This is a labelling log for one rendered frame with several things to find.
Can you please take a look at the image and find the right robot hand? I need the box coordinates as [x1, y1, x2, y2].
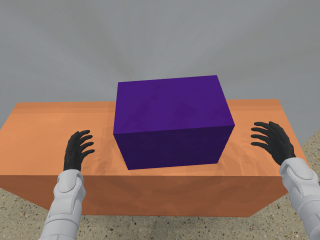
[251, 121, 296, 166]

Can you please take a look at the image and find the robot right forearm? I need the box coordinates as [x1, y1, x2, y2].
[279, 157, 320, 240]

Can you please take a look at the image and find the pedestal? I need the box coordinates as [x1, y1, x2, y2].
[0, 99, 311, 218]

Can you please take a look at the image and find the carton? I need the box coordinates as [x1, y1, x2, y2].
[113, 75, 235, 170]

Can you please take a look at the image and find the left robot hand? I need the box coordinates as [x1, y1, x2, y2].
[63, 130, 95, 172]

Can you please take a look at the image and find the robot left forearm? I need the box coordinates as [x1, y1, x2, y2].
[38, 169, 86, 240]

